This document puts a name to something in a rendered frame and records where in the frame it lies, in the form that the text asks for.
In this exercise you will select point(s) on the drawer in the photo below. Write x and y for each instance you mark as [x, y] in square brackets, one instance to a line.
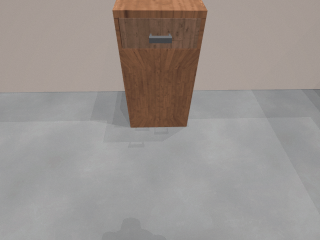
[135, 32]

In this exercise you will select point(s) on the handle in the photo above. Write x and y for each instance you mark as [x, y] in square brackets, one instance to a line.
[160, 39]

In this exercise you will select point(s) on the cabinet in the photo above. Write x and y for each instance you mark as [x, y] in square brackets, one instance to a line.
[159, 82]

